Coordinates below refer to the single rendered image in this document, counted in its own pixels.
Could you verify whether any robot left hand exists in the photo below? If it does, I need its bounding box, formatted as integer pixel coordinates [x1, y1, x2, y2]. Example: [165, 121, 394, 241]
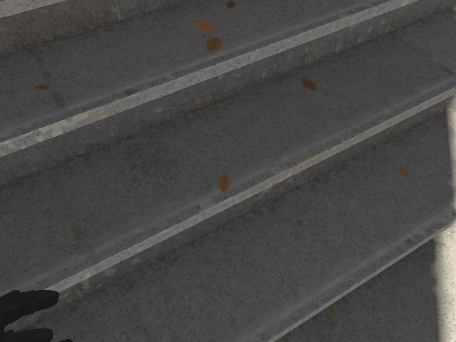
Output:
[0, 290, 73, 342]

